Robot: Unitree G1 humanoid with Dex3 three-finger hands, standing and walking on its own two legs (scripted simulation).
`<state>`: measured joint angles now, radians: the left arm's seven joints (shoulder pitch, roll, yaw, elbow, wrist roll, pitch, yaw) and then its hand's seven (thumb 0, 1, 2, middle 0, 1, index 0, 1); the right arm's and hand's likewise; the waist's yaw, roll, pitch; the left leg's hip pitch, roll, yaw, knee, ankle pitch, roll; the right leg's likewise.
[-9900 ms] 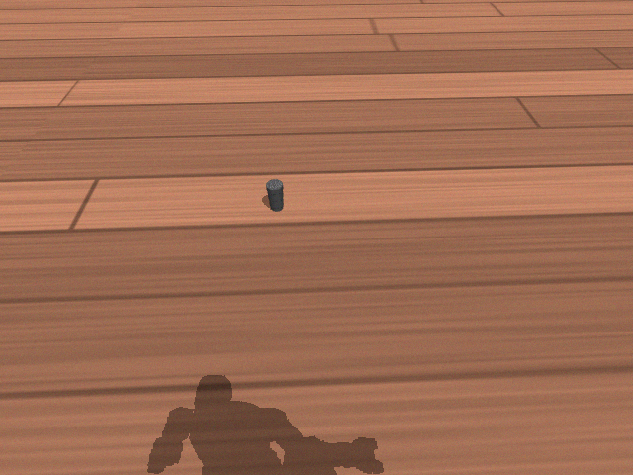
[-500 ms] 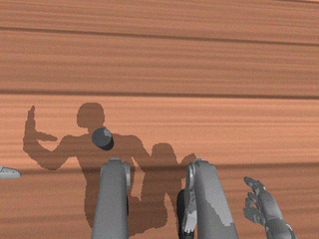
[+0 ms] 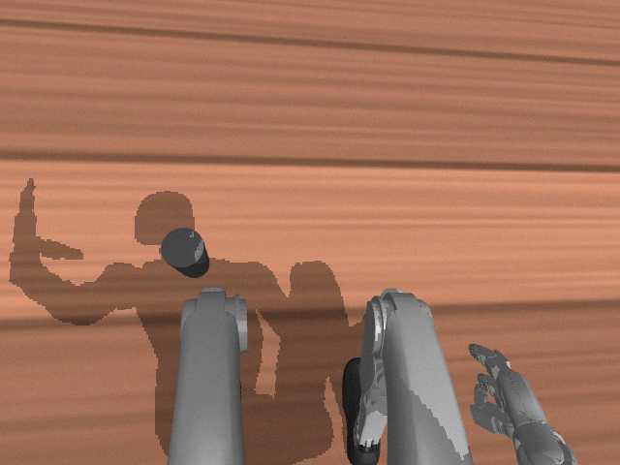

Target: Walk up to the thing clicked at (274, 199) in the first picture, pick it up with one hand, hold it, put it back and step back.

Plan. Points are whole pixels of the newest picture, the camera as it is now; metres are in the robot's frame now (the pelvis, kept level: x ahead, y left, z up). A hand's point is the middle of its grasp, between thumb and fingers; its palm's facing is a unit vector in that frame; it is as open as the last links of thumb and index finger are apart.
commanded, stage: go down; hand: left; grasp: from the side
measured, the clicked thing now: (189, 256) +0.42 +0.23 -0.35
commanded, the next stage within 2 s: approach in 0.72 s
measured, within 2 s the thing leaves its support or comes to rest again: neither
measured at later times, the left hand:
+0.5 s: hand out of the picture +0.34 +0.41 -0.03, palm faces +0.19 -0.96 -0.20, open 17.2 cm
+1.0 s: hand out of the picture +0.35 +0.41 -0.06, palm faces +0.19 -0.97 -0.13, open 17.3 cm
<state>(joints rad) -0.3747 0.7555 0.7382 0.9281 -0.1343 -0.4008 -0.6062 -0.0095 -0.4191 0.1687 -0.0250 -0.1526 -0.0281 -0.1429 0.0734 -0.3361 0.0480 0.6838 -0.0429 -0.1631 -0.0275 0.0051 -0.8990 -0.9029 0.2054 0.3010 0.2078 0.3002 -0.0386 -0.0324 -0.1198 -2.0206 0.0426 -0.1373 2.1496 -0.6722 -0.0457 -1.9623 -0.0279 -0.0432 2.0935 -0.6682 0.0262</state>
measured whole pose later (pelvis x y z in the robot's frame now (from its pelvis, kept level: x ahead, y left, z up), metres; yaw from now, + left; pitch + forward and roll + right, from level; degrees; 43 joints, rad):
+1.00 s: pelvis +0.00 +0.00 -0.05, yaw -1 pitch +30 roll -6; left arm -0.45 0.80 0.78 1.04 -0.23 -0.49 -0.71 -0.01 -0.53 0.11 -0.05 -0.13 -0.03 -0.13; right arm 0.06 -0.35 0.08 0.72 -0.06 -0.17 0.00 0.00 -0.91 -0.91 0.20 0.30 0.21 0.30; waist -0.05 -0.05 -0.08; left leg -2.16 0.03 -0.15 2.31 -0.68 -0.04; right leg -2.09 -0.02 -0.03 2.24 -0.68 0.04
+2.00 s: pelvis -0.02 +0.04 -0.14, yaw -10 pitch +9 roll -18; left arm -0.50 0.77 0.50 1.42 -0.15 -1.14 -0.25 -0.01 -0.51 0.04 -0.05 -0.08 -0.06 -0.07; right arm -0.16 -0.39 0.47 0.58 -0.35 -0.06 0.14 0.00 -0.91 -0.90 0.21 0.30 0.21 0.30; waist -0.21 -0.27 0.27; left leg -2.19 0.01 -0.39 2.69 -0.69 -0.01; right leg -2.02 0.07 -0.19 2.43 -0.61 0.05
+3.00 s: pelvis -0.02 +0.04 -0.14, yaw -13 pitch +7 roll -20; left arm -0.55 0.81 0.50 1.46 -0.03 -1.21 0.08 0.04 -0.14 0.80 -0.74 -0.89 -0.60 -0.89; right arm -0.19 -0.36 0.53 0.55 -0.41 0.00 0.18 0.00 -0.88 -0.90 0.21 0.30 0.21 0.30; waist -0.23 -0.32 0.33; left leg -2.17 0.02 -0.44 2.71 -0.72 -0.02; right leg -2.01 0.10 -0.23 2.41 -0.59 0.06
